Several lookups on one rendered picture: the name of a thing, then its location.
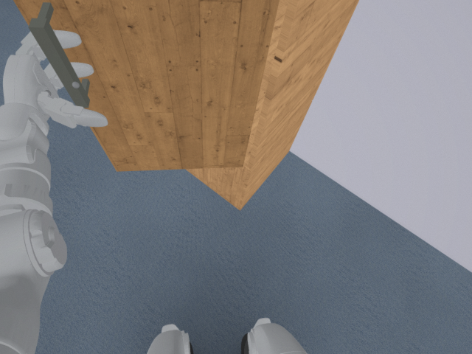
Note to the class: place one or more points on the left robot upper arm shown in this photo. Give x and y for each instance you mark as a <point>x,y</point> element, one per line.
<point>31,250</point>

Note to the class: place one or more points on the robot left thigh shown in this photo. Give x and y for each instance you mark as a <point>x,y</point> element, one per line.
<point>170,342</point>

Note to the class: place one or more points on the robot right shin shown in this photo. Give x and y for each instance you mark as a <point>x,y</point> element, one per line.
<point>262,321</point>

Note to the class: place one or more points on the cupboard door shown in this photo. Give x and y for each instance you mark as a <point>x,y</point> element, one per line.
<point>177,80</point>

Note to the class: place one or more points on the handle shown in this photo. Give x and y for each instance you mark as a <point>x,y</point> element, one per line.
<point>50,45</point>

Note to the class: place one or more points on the robot left forearm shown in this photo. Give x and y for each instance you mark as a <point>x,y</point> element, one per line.
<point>25,170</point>

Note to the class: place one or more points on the left robot hand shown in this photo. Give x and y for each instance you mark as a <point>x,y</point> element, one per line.
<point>25,82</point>

